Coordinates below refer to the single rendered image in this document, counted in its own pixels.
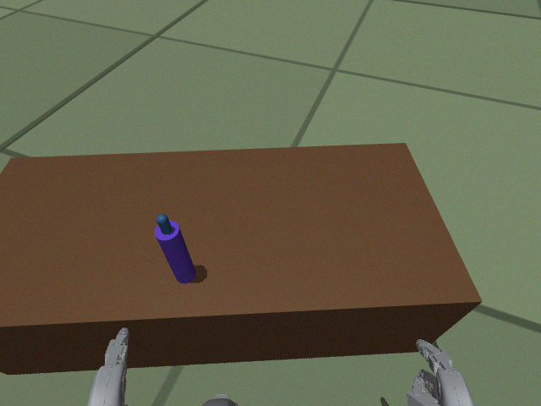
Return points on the right robot hand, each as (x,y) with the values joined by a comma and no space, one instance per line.
(448,388)

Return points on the left robot hand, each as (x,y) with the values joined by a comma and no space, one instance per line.
(109,383)

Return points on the bottle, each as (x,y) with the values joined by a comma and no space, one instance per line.
(171,240)

